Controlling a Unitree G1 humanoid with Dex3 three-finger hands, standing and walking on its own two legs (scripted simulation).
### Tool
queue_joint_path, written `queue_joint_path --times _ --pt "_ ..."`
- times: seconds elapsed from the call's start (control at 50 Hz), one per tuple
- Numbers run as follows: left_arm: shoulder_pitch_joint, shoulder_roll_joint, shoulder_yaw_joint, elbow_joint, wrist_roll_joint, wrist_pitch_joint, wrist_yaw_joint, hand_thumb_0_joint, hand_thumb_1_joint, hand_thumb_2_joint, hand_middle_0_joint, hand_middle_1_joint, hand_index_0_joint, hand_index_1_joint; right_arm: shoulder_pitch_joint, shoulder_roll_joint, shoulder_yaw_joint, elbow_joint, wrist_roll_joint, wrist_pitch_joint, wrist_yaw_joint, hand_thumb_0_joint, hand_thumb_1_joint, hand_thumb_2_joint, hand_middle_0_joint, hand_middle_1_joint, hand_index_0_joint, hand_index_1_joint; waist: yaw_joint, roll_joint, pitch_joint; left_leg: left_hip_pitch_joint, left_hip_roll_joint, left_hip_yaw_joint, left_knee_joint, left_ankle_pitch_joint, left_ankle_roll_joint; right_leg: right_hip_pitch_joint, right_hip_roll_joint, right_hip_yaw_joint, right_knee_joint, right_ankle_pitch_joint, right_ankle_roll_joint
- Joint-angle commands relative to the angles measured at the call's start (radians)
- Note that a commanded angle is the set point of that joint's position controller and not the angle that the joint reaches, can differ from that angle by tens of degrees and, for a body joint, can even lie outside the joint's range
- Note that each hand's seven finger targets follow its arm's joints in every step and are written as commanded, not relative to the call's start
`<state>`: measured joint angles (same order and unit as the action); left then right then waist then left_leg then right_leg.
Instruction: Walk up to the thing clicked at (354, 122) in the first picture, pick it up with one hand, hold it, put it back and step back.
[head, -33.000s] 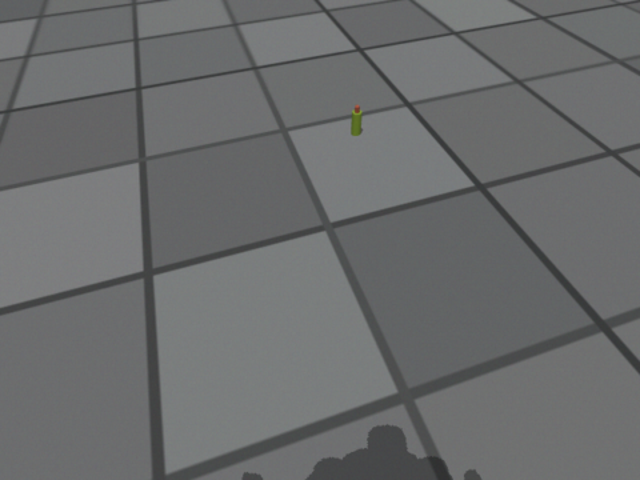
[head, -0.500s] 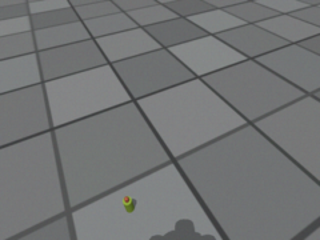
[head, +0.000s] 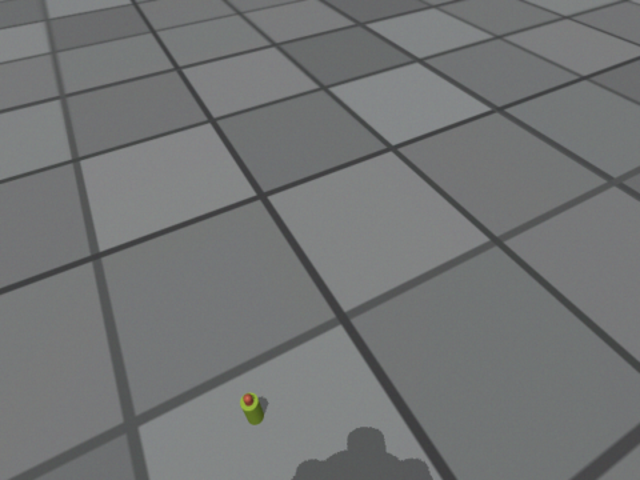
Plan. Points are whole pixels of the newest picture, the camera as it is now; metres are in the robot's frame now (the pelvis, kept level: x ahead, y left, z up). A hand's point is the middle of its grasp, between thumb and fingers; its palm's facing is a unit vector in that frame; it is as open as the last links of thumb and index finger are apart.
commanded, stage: stand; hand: left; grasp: from the side
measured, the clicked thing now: (251, 407) +0.44 +0.24 -0.70
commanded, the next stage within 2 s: step back in 0.82 s
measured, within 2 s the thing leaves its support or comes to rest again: neither
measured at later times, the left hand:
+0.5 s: hand out of the picture +0.09 +0.25 -0.16, palm faces -0.01 -0.94 -0.34, open 7.4 cm
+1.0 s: hand out of the picture +0.09 +0.26 -0.17, palm faces +0.01 -0.93 -0.38, open 7.4 cm
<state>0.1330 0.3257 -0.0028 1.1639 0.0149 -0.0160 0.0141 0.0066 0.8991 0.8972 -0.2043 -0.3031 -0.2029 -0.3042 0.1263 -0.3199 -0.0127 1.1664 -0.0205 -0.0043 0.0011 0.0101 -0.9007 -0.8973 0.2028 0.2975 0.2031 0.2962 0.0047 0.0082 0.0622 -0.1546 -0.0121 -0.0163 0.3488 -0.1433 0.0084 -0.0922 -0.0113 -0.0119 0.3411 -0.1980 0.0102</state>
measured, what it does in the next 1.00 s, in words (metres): stands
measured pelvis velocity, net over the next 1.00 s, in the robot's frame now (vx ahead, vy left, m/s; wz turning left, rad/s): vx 0.00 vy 0.00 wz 0.01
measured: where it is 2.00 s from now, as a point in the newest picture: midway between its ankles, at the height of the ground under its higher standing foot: outside the picture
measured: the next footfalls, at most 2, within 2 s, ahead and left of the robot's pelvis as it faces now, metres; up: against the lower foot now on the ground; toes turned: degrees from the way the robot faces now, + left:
left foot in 1.60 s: -0.08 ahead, +0.13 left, +0.00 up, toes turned +4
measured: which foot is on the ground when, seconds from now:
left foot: down 0.00-1.00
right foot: down 0.00-1.00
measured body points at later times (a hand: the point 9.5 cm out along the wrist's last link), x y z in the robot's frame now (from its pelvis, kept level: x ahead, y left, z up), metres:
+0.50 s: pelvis +0.02 +0.00 +0.00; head +0.03 +0.00 +0.45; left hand +0.09 +0.30 -0.13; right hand +0.09 -0.30 -0.14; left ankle +0.03 +0.11 -0.75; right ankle +0.00 -0.13 -0.75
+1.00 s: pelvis +0.00 +0.00 -0.01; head +0.06 +0.00 +0.43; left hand +0.09 +0.31 -0.14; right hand +0.10 -0.31 -0.14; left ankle +0.03 +0.11 -0.75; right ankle +0.00 -0.12 -0.75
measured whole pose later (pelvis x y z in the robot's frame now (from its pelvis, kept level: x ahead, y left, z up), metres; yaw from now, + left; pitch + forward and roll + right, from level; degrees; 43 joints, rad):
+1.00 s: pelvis +0.00 +0.00 -0.01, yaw +0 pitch -1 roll +0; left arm 0.08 0.37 0.05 1.04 -0.01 0.01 0.02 0.01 0.90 0.90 -0.20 -0.30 -0.20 -0.30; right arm 0.04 -0.36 -0.04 1.05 0.00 0.02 0.01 0.01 -0.90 -0.90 0.20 0.30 0.20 0.30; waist -0.01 0.00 0.16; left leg -0.26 -0.02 -0.02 0.49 -0.21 0.02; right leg -0.21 -0.01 -0.02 0.50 -0.27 0.00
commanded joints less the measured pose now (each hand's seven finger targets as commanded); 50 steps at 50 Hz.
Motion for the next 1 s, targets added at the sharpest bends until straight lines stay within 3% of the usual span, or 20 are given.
queue_joint_path --times 0.0,0.16,0.28,0.42,0.46,0.6,0.72,0.78,0.8,0.86,0.92,0.98 --pt "-0.037 0.208 0.042 -0.054 0.000 -0.019 0.011 0.000 0.900 0.900 -0.200 -0.300 -0.200 -0.301 -0.031 -0.200 -0.027 -0.050 0.006 -0.021 -0.018 0.000 -0.900 -0.900 0.200 0.300 0.200 0.300 -0.003 -0.004 -0.062 0.031 0.124 -0.112 -0.070 0.077 0.017 -0.008 -0.118 0.098 -0.070 0.087 -0.024" --pt "-0.045 0.203 0.043 -0.057 0.000 -0.017 0.009 0.000 0.900 0.900 -0.200 -0.300 -0.200 -0.301 -0.051 -0.212 -0.030 -0.051 0.008 -0.025 -0.020 0.000 -0.900 -0.900 0.200 0.300 0.200 0.300 -0.002 0.001 -0.060 0.057 0.128 -0.113 -0.076 0.117 0.012 -0.013 -0.114 0.091 -0.078 0.103 -0.021" --pt "-0.052 0.205 0.047 -0.062 0.000 -0.018 0.010 0.000 0.900 0.900 -0.200 -0.300 -0.200 -0.301 -0.061 -0.210 -0.030 -0.058 0.008 -0.029 -0.021 0.000 -0.900 -0.900 0.200 0.300 0.200 0.300 -0.001 -0.004 -0.100 0.082 0.136 -0.102 -0.057 0.210 0.018 0.024 -0.122 0.088 -0.068 0.189 -0.021" --pt "-0.061 0.205 0.049 -0.064 0.000 -0.015 0.008 0.000 0.900 0.900 -0.200 -0.300 -0.200 -0.300 -0.060 -0.217 -0.030 -0.060 0.007 -0.025 -0.019 0.000 -0.900 -0.900 0.200 0.300 0.200 0.300 -0.006 0.003 -0.063 0.048 0.131 -0.108 -0.086 0.089 0.014 0.003 -0.119 0.093 -0.086 0.092 -0.022" --pt "-0.054 0.207 0.049 -0.065 0.000 -0.018 0.007 0.000 0.900 0.900 -0.200 -0.300 -0.200 -0.300 -0.065 -0.219 -0.031 -0.063 0.008 -0.027 -0.019 0.000 -0.900 -0.900 0.200 0.300 0.200 0.300 -0.003 -0.002 -0.081 0.067 0.136 -0.109 -0.075 0.144 0.015 0.010 -0.121 0.090 -0.083 0.118 -0.022" --pt "-0.056 0.209 0.051 -0.065 0.000 -0.016 0.006 0.000 0.900 0.900 -0.200 -0.300 -0.200 -0.300 -0.061 -0.220 -0.030 -0.062 0.009 -0.026 -0.018 0.000 -0.900 -0.900 0.200 0.300 0.200 0.300 -0.008 0.006 -0.078 0.061 0.129 -0.112 -0.082 0.107 0.012 0.010 -0.120 0.087 -0.085 0.108 -0.023" --pt "-0.051 0.212 0.050 -0.073 -0.003 -0.019 0.008 0.000 0.900 0.900 -0.200 -0.300 -0.200 -0.300 -0.061 -0.223 -0.028 -0.065 0.009 -0.030 -0.020 0.000 -0.900 -0.900 0.200 0.300 0.200 0.300 -0.005 0.000 -0.111 0.093 0.139 -0.105 -0.056 0.228 0.019 0.028 -0.126 0.085 -0.072 0.201 -0.022" --pt "-0.053 0.216 0.050 -0.072 -0.002 -0.017 0.008 0.000 0.900 0.900 -0.200 -0.300 -0.200 -0.300 -0.059 -0.221 -0.026 -0.064 0.009 -0.027 -0.020 0.000 -0.900 -0.900 0.200 0.300 0.200 0.300 -0.009 -0.007 -0.092 0.076 0.134 -0.104 -0.064 0.199 0.017 0.023 -0.125 0.086 -0.077 0.178 -0.022" --pt "-0.042 0.277 0.098 -0.092 -0.023 -0.007 0.011 0.000 0.900 0.900 -0.200 -0.300 -0.200 -0.300 -0.094 -0.262 -0.045 -0.099 0.013 -0.007 -0.013 0.000 -0.900 -0.900 0.200 0.300 0.200 0.300 -0.010 -0.018 0.037 -0.026 0.111 -0.106 0.034 0.317 0.044 -0.052 -0.102 0.081 0.005 0.280 -0.035" --pt "-0.014 0.261 0.102 -0.130 -0.024 0.003 0.015 0.000 0.900 0.900 -0.200 -0.300 -0.200 -0.300 -0.061 -0.248 -0.055 -0.129 0.023 0.005 -0.010 0.000 -0.900 -0.900 0.200 0.300 0.200 0.300 -0.017 -0.001 -0.051 -0.011 0.111 -0.087 0.101 0.359 0.063 -0.028 -0.105 0.074 0.067 0.307 -0.069" --pt "-0.037 0.241 0.104 -0.180 -0.022 0.014 0.011 0.000 0.900 0.900 -0.200 -0.300 -0.200 -0.300 -0.053 -0.269 -0.076 -0.170 0.022 0.016 -0.004 0.000 -0.900 -0.900 0.200 0.300 0.200 0.300 -0.027 0.029 -0.144 -0.018 0.131 -0.115 0.123 0.347 0.104 -0.025 -0.083 0.068 0.177 0.232 -0.085" --pt "-0.029 0.223 0.099 -0.216 -0.016 0.028 0.009 0.000 0.900 0.900 -0.200 -0.300 -0.200 -0.300 -0.066 -0.289 -0.091 -0.214 0.019 0.029 -0.002 0.000 -0.900 -0.900 0.200 0.300 0.200 0.300 -0.028 0.079 -0.159 -0.038 0.179 -0.178 0.100 0.322 0.158 -0.077 -0.033 0.047 0.283 0.095 -0.074"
